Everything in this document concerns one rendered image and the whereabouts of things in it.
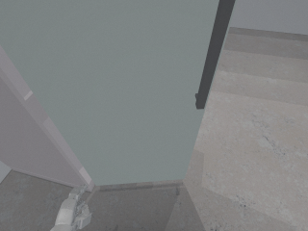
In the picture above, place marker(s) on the fridge door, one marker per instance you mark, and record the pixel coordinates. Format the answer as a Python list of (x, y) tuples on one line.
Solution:
[(118, 78)]

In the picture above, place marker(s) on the handle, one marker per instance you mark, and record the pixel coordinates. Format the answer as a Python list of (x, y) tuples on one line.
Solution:
[(224, 11)]

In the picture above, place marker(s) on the left robot hand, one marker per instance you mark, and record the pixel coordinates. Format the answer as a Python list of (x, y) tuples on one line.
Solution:
[(68, 213)]

